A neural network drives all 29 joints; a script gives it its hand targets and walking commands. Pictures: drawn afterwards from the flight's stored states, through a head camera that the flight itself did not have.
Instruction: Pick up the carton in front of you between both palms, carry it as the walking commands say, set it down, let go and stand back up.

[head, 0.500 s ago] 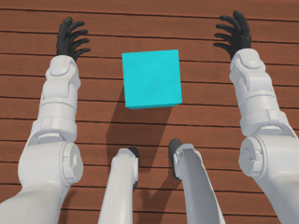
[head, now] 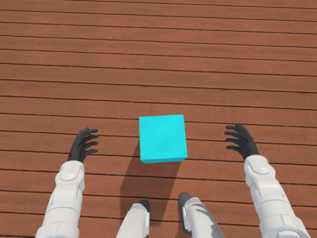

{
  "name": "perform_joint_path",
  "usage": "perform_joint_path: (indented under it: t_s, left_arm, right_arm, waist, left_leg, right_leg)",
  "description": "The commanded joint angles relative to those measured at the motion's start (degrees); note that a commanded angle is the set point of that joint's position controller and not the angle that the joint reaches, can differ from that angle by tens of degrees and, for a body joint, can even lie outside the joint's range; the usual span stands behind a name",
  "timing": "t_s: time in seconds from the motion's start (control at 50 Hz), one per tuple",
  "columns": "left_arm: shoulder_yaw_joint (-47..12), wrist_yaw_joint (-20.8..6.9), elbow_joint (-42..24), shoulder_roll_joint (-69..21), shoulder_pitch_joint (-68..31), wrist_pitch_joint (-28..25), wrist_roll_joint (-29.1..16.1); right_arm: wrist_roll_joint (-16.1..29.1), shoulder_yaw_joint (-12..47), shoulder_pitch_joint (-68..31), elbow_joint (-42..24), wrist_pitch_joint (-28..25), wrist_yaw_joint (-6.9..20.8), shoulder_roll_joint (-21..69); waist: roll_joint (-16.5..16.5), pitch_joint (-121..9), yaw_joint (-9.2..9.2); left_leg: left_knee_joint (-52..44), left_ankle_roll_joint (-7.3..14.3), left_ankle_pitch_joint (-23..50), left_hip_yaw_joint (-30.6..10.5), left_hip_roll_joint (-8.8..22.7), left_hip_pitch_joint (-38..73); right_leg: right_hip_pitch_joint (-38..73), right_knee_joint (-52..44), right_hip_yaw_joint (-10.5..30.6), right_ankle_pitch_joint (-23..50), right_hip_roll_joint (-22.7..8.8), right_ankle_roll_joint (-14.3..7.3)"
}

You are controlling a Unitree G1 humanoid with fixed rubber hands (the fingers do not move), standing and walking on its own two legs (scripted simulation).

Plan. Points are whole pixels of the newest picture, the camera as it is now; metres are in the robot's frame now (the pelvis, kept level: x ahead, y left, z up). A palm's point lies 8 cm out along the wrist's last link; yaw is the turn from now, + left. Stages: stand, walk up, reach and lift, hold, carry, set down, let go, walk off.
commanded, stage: let go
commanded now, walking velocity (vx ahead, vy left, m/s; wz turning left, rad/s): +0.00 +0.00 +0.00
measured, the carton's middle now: (162, 141) +0.43 -0.01 -0.60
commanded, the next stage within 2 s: stand in 0.78 s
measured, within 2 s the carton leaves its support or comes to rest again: neither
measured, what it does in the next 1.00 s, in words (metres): stands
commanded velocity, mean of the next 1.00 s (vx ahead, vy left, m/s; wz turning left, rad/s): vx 0.00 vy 0.00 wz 0.00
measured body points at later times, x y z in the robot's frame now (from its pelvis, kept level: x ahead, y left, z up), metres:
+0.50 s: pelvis +0.03 +0.00 +0.05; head +0.07 -0.01 +0.50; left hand +0.21 +0.23 -0.02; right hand +0.20 -0.24 -0.02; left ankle +0.00 +0.11 -0.69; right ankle +0.03 -0.12 -0.69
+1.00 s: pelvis +0.03 +0.00 +0.05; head +0.04 +0.01 +0.50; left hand +0.17 +0.29 -0.05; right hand +0.18 -0.28 -0.04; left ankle +0.00 +0.11 -0.69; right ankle +0.03 -0.12 -0.69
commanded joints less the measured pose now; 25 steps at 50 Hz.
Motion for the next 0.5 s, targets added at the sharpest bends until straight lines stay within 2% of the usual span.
perform_joint_path:
  t_s: [0.0, 0.02, 0.04, 0.06, 0.08, 0.1, 0.12, 0.14, 0.16, 0.18, 0.2, 0.22, 0.24, 0.26, 0.28, 0.3, 0.32, 0.34, 0.36, 0.38, 0.4, 0.42, 0.44, 0.46, 0.48]
  left_arm:
    - [-0.4, -0.4, -6.7, 3.6, 5.3, -2.4, -2.0]
    - [1.6, -0.3, -8.6, 8.1, 3.8, -3.1, 0.0]
    - [-0.5, -0.4, -7.2, 5.0, 8.0, -3.1, -1.2]
    - [-1.9, -0.8, -9.0, 2.2, 8.3, -3.0, -2.7]
    - [-0.5, -0.8, -8.6, 6.7, 11.7, -3.3, -1.0]
    - [-3.3, -1.0, -7.5, 3.0, 15.1, -3.2, -2.4]
    - [0.2, -0.4, -7.4, 6.4, 16.1, -3.0, -0.8]
    - [-0.5, -0.7, -11.5, 4.2, 20.3, -4.1, -1.0]
    - [-4.8, -0.6, -9.5, 3.6, 16.1, -4.3, -3.0]
    - [-4.5, -0.5, -11.3, 3.9, 21.8, -4.3, -2.2]
    - [-5.1, -0.1, -10.0, 3.6, 21.1, -4.1, -3.4]
    - [-5.6, 0.1, -6.7, 4.8, 25.7, -3.8, -3.0]
    - [-1.6, -0.1, -12.6, 6.3, 26.3, -4.3, -1.0]
    - [-6.0, -0.3, -10.2, 4.7, 25.5, -4.1, -4.3]
    - [-3.3, 0.0, -13.1, 6.2, 27.0, -4.1, -1.3]
    - [-4.9, -0.4, -11.1, 5.8, 29.3, -3.9, -2.4]
    - [-3.5, -0.4, -17.1, 7.8, 26.9, -4.1, -0.6]
    - [-5.4, -0.6, -11.5, 6.4, 29.0, -2.5, -3.3]
    - [-6.5, -1.5, -14.7, 4.1, 30.4, -2.0, -2.5]
    - [-7.1, -1.3, -13.1, 6.2, 27.6, -1.5, -4.0]
    - [-6.2, -1.4, -14.8, 5.6, 31.1, -0.9, -3.2]
    - [-4.0, -0.8, -14.6, 8.5, 29.0, -0.8, -1.4]
    - [-5.2, -1.1, -15.0, 6.5, 28.8, -0.4, -2.8]
    - [-5.2, -1.5, -15.0, 7.6, 29.8, 0.4, -1.7]
    - [-5.3, -1.8, -12.7, 6.8, 29.8, 1.5, -2.7]
  right_arm:
    - [-0.4, 0.0, 5.1, -9.0, -2.9, -0.6, -6.2]
    - [1.5, 2.2, 5.5, -7.3, -2.9, -0.7, -5.6]
    - [3.4, 4.1, 8.4, -7.6, -2.9, -0.3, -3.1]
    - [2.0, 2.9, 9.7, -6.6, -2.9, -0.5, -5.2]
    - [1.6, 3.1, 11.3, -10.6, -3.3, -0.6, -5.5]
    - [1.8, 2.3, 12.4, -8.4, -3.5, -0.4, -6.5]
    - [2.2, 3.3, 15.0, -9.0, -3.6, -0.2, -5.3]
    - [1.6, 3.4, 17.7, -11.8, -4.0, 0.1, -6.6]
    - [1.4, 3.9, 18.5, -11.4, -4.2, 0.0, -4.7]
    - [2.6, 3.6, 22.5, -10.6, -3.7, 0.0, -5.4]
    - [3.1, 4.0, 24.7, -9.4, -4.0, -0.1, -4.6]
    - [4.7, 7.0, 26.4, -11.0, -4.0, 0.3, -4.0]
    - [3.0, 4.4, 25.3, -12.8, -4.3, 0.1, -8.7]
    - [3.0, 7.2, 27.4, -11.4, -3.6, 0.0, -6.0]
    - [4.0, 6.2, 27.9, -14.8, -4.6, 0.1, -6.1]
    - [3.4, 5.3, 28.0, -15.2, -3.8, 0.5, -8.5]
    - [4.0, 5.7, 27.4, -14.1, -3.6, 0.9, -8.8]
    - [4.9, 7.3, 31.2, -14.9, -2.6, 1.4, -5.5]
    - [2.4, 5.6, 32.2, -13.1, -2.1, 0.9, -6.8]
    - [3.8, 6.0, 28.0, -14.4, -1.7, 0.8, -6.4]
    - [4.2, 6.0, 30.3, -14.7, -1.2, 1.1, -7.8]
    - [2.8, 4.0, 29.4, -16.5, -1.2, 1.3, -8.9]
    - [3.8, 7.6, 27.0, -14.7, 0.3, 1.7, -7.7]
    - [3.5, 7.1, 30.0, -15.2, 0.8, 1.6, -8.0]
    - [3.3, 5.8, 27.0, -16.0, 1.9, 1.6, -8.6]
  waist:
    - [-0.4, -35.2, -1.12]
    - [2.6, -32.2, 0.98]
    - [2.0, -31.0, 1.27]
    - [1.1, -26.0, -1.61]
    - [0.0, -26.3, 0.12]
    - [0.4, -21.7, 0.55]
    - [-1.0, -22.4, 0.68]
    - [-1.9, -23.6, 1.43]
    - [-3.1, -20.8, -2.43]
    - [1.0, -19.7, 1.17]
    - [0.8, -13.7, -0.67]
    - [-0.3, -10.8, 0.85]
    - [2.9, -12.5, 1.80]
    - [-4.0, -9.2, -1.41]
    - [3.5, -8.5, 1.05]
    - [2.5, -7.2, 0.05]
    - [2.3, -7.1, 1.85]
    - [-2.0, -3.1, -0.33]
    - [-1.0, -1.7, -1.32]
    - [1.2, 1.2, -1.07]
    - [1.2, 0.3, 1.03]
    - [0.9, 1.7, -1.23]
    - [2.9, 0.9, 1.88]
    - [0.1, 3.3, 2.18]
    - [-3.2, 4.8, 0.63]
  left_leg:
    - [-5.2, -1.8, 26.9, 0.3, 0.5, 25.5]
    - [-7.7, -1.8, 25.0, -0.7, 1.1, 24.3]
    - [-7.2, -1.8, 24.2, 0.8, 0.4, 24.5]
    - [-9.8, -1.9, 17.5, 1.6, 0.3, 23.7]
    - [-11.0, -0.7, 17.3, 0.4, 0.2, 27.5]
    - [-11.4, -1.7, 21.0, 0.4, 0.6, 27.4]
    - [-11.5, -1.5, 22.8, -0.5, 0.6, 30.4]
    - [-12.4, -1.8, 24.3, 0.7, 0.3, 33.1]
    - [-14.5, -0.8, 22.1, 0.3, 0.5, 31.2]
    - [-16.3, -1.3, 23.0, 0.1, 0.5, 36.9]
    - [-16.5, -1.4, 24.2, 0.6, 0.5, 34.3]
    - [-17.5, -0.9, 27.3, -0.1, 1.5, 37.6]
    - [-18.9, -2.0, 25.0, 0.1, 0.7, 38.3]
    - [-21.1, -0.3, 21.7, 0.8, 0.6, 41.7]
    - [-22.2, -1.6, 24.8, 0.4, 0.1, 40.9]
    - [-22.3, -1.7, 21.2, 1.6, 0.6, 43.8]
    - [-23.5, -1.3, 19.7, 1.8, -0.5, 41.7]
    - [-22.7, -1.2, 16.4, 2.6, 0.3, 44.1]
    - [-24.4, -1.4, 17.6, 2.2, 0.0, 45.5]
    - [-25.1, -1.1, 17.8, 1.6, 0.8, 44.8]
    - [-25.2, -2.1, 19.2, 1.6, 0.7, 44.5]
    - [-25.6, -1.6, 19.7, 1.5, 1.0, 48.4]
    - [-25.9, -1.4, 18.8, 1.8, 0.4, 45.4]
    - [-25.2, -1.6, 17.8, 2.6, 0.3, 41.9]
    - [-25.1, -0.6, 15.3, 2.2, 0.3, 45.4]
  right_leg:
    - [32.7, -4.2, -0.7, 23.9, 0.8, 0.4]
    - [31.5, -4.0, -0.2, 23.5, 0.4, 0.3]
    - [36.2, -4.7, -0.8, 23.3, 0.5, 0.3]
    - [37.6, -6.9, -0.2, 21.2, 0.4, -0.2]
    - [38.7, -7.2, -0.6, 19.0, 0.3, 0.6]
    - [37.6, -8.7, -1.1, 19.6, 0.9, 0.0]
    - [38.7, -10.2, 0.2, 20.1, 0.5, 0.5]
    - [43.4, -10.8, -0.8, 21.6, 1.0, 0.8]
    - [44.1, -10.4, -1.1, 25.2, 1.4, 0.4]
    - [46.5, -12.1, -0.5, 22.4, 1.0, 0.7]
    - [45.5, -13.8, 0.0, 26.6, 0.5, 0.1]
    - [44.8, -14.3, -1.1, 23.2, 2.0, 0.7]
    - [50.6, -16.9, 0.5, 22.2, 0.8, 0.3]
    - [49.1, -18.5, -0.8, 21.7, 1.6, 0.7]
    - [53.3, -19.6, 0.1, 25.6, 0.9, -0.5]
    - [53.7, -20.4, 0.1, 21.1, 0.8, 0.4]
    - [56.4, -20.5, 0.1, 21.2, 0.9, 0.7]
    - [55.5, -21.4, -0.5, 19.2, 1.0, 0.9]
    - [56.8, -22.1, -0.6, 20.2, 0.5, 0.6]
    - [55.9, -22.2, -1.7, 19.1, 1.1, 0.4]
    - [58.1, -22.8, -0.4, 20.4, 0.8, 0.3]
    - [56.6, -22.7, -0.9, 22.3, 0.9, 0.8]
    - [59.8, -22.3, -1.8, 19.2, 1.2, 0.5]
    - [61.4, -22.7, 0.0, 20.3, 0.8, 0.4]
    - [58.5, -23.4, -1.0, 16.8, 0.7, 1.1]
